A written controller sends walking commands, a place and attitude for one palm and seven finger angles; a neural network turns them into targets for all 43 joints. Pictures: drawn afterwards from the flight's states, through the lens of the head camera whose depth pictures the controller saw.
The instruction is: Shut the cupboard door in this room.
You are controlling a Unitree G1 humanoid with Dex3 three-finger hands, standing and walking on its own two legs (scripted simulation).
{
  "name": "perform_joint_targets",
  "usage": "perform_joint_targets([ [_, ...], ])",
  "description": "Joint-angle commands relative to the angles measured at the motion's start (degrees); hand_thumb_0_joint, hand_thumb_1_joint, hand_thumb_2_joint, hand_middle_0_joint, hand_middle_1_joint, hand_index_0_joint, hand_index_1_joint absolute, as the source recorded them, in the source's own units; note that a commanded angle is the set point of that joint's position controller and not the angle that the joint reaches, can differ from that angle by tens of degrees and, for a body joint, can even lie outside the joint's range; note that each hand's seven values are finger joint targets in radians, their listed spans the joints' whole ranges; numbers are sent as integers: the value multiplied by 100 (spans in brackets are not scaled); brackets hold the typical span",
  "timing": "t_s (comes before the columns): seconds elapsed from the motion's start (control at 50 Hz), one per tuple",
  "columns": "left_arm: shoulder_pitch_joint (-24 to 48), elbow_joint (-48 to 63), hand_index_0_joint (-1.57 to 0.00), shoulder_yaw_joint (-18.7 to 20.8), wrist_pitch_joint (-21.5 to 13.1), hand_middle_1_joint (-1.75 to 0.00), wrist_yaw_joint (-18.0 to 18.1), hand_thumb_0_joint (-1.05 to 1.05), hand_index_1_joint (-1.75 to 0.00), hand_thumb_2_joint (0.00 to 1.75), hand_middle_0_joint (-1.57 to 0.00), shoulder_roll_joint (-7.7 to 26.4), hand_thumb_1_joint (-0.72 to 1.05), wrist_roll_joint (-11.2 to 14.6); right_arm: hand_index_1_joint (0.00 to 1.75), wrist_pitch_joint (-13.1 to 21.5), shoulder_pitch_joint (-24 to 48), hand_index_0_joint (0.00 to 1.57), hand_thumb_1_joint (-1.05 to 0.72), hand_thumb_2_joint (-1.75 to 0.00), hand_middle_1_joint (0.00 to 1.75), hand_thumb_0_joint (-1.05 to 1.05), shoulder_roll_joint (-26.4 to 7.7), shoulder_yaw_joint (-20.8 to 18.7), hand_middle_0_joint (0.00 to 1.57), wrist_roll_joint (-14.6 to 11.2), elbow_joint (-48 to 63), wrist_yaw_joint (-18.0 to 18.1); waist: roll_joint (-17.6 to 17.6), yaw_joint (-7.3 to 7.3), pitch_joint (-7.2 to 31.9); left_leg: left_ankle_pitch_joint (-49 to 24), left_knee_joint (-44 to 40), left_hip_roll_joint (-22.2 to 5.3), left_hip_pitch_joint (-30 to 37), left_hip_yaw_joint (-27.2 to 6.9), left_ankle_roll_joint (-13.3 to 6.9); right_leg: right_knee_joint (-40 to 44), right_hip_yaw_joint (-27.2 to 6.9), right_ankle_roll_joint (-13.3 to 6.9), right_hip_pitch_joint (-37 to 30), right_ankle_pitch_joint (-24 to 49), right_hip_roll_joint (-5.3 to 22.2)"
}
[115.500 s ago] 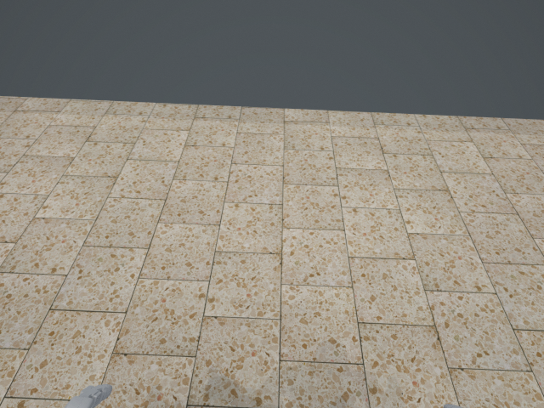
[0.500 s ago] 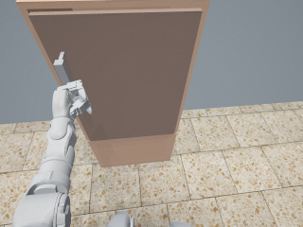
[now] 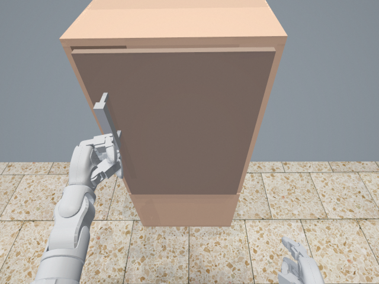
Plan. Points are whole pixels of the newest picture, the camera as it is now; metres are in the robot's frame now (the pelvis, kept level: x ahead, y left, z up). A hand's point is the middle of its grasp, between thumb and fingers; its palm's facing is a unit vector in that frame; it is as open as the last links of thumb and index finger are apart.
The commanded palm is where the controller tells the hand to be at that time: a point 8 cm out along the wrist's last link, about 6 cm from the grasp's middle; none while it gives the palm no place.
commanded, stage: draw the hand back to the body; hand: left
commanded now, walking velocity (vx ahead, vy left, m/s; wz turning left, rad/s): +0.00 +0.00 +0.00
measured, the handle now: (110, 122) +0.47 +0.23 +0.08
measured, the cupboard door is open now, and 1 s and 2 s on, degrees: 0 0 0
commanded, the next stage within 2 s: step back with the hand held close in 1.40 s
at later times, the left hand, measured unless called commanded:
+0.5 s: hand (64, 197) +0.23 +0.22 +0.14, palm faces +0.23 -0.94 -0.24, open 3.1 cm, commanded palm +0.19 +0.27 +0.16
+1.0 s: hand out of the picture +0.19 +0.28 +0.19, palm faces +0.44 -0.81 -0.39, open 5.9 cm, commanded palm +0.14 +0.32 +0.22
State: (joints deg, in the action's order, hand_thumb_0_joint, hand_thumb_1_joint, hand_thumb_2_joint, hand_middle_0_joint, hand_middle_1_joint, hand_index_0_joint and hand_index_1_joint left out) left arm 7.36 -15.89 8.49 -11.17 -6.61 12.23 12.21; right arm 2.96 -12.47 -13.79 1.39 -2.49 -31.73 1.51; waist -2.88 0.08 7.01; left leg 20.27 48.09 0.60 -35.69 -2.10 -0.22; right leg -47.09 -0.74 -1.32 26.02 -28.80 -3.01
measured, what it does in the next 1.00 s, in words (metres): stands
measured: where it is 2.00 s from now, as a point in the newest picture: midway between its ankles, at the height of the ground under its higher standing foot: outside the picture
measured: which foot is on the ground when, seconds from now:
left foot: down 0.00-1.00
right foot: down 0.00-1.00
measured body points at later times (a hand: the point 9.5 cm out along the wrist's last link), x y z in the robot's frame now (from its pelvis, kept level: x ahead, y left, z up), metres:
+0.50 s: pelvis -0.03 +0.01 +0.02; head -0.05 -0.02 +0.47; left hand +0.21 +0.27 +0.16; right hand +0.15 -0.23 -0.06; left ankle +0.04 +0.12 -0.70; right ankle -0.06 -0.11 -0.70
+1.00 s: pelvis +0.00 +0.02 +0.04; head -0.03 -0.01 +0.49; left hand +0.16 +0.32 +0.22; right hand +0.19 -0.20 -0.04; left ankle +0.04 +0.12 -0.70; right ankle -0.06 -0.11 -0.70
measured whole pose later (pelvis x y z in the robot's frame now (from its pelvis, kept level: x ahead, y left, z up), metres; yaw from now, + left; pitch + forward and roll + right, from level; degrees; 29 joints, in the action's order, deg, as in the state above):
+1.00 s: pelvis +0.00 +0.02 +0.04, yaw +0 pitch -3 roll +0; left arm -25.3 19.4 18.9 -5.5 5.6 19.7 4.2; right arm 5.9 -11.2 -12.9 2.4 -1.2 -35.5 3.8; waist -3.8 3.3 1.2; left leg 11.0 26.9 2.2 -12.8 -0.6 -1.8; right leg -25.3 -2.4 0.3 3.5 -18.7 -0.5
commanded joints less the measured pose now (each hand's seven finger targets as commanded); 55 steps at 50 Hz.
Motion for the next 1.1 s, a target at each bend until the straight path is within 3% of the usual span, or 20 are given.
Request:
perform_joint_targets([
  [0.0, 575, 1489, -130, 617, 48, -150, -159, 0, -150, 90, -130, 1032, 90, 280, 30, 167, 194, 20, -90, -90, 30, 0, -659, -251, 20, -88, 897, 110, 547, 48, 1307, -2011, -547, 18, 1636, 227, -191, 774, 77, 258, -514, 4299, 210],
  [0.08, 490, 2005, -130, 682, 157, -150, -208, 0, -150, 90, -130, 1087, 90, 369, 30, 238, 298, 20, -90, -90, 30, 0, -681, -233, 20, -98, 947, 158, 524, 5, 981, -1743, -671, 25, 1774, 197, -212, 983, 84, 262, -400, 3734, 155],
  [0.14, 543, 2419, -130, 635, 105, -150, -274, 0, -150, 90, -130, 1073, 90, 402, 30, 338, 374, 20, -90, -90, 30, 0, -658, -222, 20, -97, 919, 190, 252, -45, 1020, -1590, -779, 26, 1973, 162, -204, 1057, 102, 210, -312, 3258, 118],
  [0.22, 265, 2833, -127, 702, 77, -147, -347, 0, -147, 90, -127, 1186, 90, 437, 30, 482, 474, 20, -90, -90, 30, 0, -660, -203, 20, -98, 917, 244, 30, 14, 1044, -1371, -916, 30, 2108, 121, -201, 1180, 117, 139, -304, 2609, 99],
  [0.3, -233, 2852, -116, 863, 288, -135, -396, 0, -135, 90, -116, 1312, 90, 509, 30, 586, 590, 20, -90, -90, 30, 0, -648, -156, 20, -130, 898, 273, -44, 92, 636, -967, -1112, 22, 1995, 95, -190, 1394, 123, 121, -238, 1999, 105],
  [0.32, 25, 3038, -113, 800, 212, -132, 248, 0, -132, 90, -113, 1815, 90, -297, 30, 465, 739, 20, -90, -90, 30, 0, -545, -156, 20, -46, 849, 339, -123, 126, 153, -739, -1286, 72, 2057, 78, -199, 1887, -152, 84, -70, 1746, 277],
  [0.34, -325, 2891, -111, 644, 263, -129, 543, 0, -129, 90, -111, 1435, 90, -363, 30, 402, 726, 20, -90, -90, 30, 0, -517, -133, 20, -15, 835, 371, 154, 48, -51, -563, -1385, 25, 2067, 73, -208, 1994, -106, 103, -86, 1438, 305],
  [0.36, -540, 2907, -108, 605, 304, -126, 674, 0, -126, 90, -108, 1363, 90, -395, 30, 374, 767, 20, -90, -90, 30, 0, -526, -128, 20, -23, 871, 385, 333, 62, -185, -417, -1440, 6, 2031, 43, -210, 2061, -73, 108, -28, 1163, 298],
  [0.44, -755, 3245, -97, 656, 269, -114, 1025, 0, -114, 90, -97, 1468, 90, -583, 30, 286, 909, 20, -90, -90, 30, 0, -512, -100, 20, 14, 836, 425, 250, 88, -247, -119, -1764, -27, 2350, 84, -207, 2394, -60, 75, -278, 505, 303],
  [0.48, -713, 3412, -92, 762, 209, -108, 1130, 0, -108, 90, -92, 1641, 90, -665, 30, 330, 945, 20, -90, -90, 30, 0, -565, -109, 20, 35, 793, 444, 202, 104, -189, -15, -1942, -46, 2560, 55, -203, 2519, -27, 71, -322, 460, 254],
  [0.5, -755, 3550, -89, 639, 200, -105, 1162, 0, -105, 90, -89, 1498, 90, -669, 30, 341, 970, 20, -90, -90, 30, 0, -516, -86, 20, 35, 801, 446, -135, 97, -165, 68, -2083, -53, 2615, 23, -188, 2445, 0, 40, -489, 459, 283],
  [0.54, -726, 3707, -83, 716, 162, -99, 1249, 0, -99, 90, -83, 1546, 90, -730, 30, 390, 988, 20, -90, -90, 30, 0, -506, -78, 20, 48, 759, 446, -180, 110, -163, 127, -2250, -83, 2765, -35, -167, 2469, 53, 26, -601, 580, 254],
  [0.58, -956, 3759, -78, 969, 152, -93, 1305, 0, -93, 90, -78, 1772, 90, -771, 30, 450, 993, 20, -90, -90, 30, 0, -556, -85, 20, 74, 700, 454, -49, 169, -131, 49, -2342, -96, 2874, -54, -177, 2577, 74, 37, -672, 722, 216],
  [0.6, -1074, 3875, -75, 824, 148, -90, 1304, 0, -90, 90, -75, 1559, 90, -758, 30, 464, 987, 20, -90, -90, 30, 0, -498, -72, 20, 69, 703, 448, -167, 154, -125, 29, -2441, -119, 2896, -90, -162, 2501, 104, 16, -844, 796, 251],
  [0.76, -1931, 4252, -53, 1192, 167, -66, 1316, 0, -66, 90, -53, 1633, 90, -785, 30, 544, 981, 20, -90, -90, 30, 0, -503, -100, 20, 104, 592, 352, 4, 249, -362, -515, -2648, -179, 3049, -65, -119, 2648, 180, 24, -1108, 1316, 219],
  [0.78, -2105, 4260, -50, 1375, 172, -63, 1326, 0, -63, 90, -50, 1778, 90, -803, 30, 570, 981, 20, -90, -90, 30, 0, -539, -127, 20, 115, 576, 345, -38, 288, -356, -633, -2660, -188, 3092, -64, -123, 2689, 171, 30, -1132, 1425, 201],
  [0.8, -2150, 4453, -47, 1253, 163, -60, 1315, 0, -60, 90, -47, 1623, 90, -787, 30, 571, 965, 20, -90, -90, 30, 0, -488, -117, 20, 110, 590, 328, -197, 268, -290, -745, -2690, -193, 3119, -60, -106, 2621, 188, 13, -1259, 1491, 244],
  [0.92, -2603, 4857, -31, 1747, 174, -42, 1339, 0, -42, 90, -31, 1917, 90, -782, 30, 595, 941, 20, -90, -90, 30, 0, -480, -157, 20, 133, 574, 288, -108, 343, -178, -1355, -2594, -192, 3220, 38, -113, 2671, 205, 28, -1401, 1923, 244],
  [0.98, -2832, 4995, -23, 2004, 184, -33, 1357, 0, -33, 90, -23, 2059, 90, -792, 30, 639, 926, 20, -90, -90, 30, 0, -495, -178, 20, 148, 553, 278, -283, 374, -206, -1526, -2552, -189, 3274, 50, -104, 2712, 214, 30, -1384, 2068, 228],
  [1.08, -2811, 4626, -20, 1695, 306, -30, 1330, 0, -30, 90, -20, 1692, 90, -795, 30, 595, 891, 20, -90, -90, 30, 0, -531, -216, 20, 138, 517, 276, 39, 281, -509, -1538, -2546, -176, 3252, 94, -138, 2781, 220, 79, -1215, 2078, 218],
])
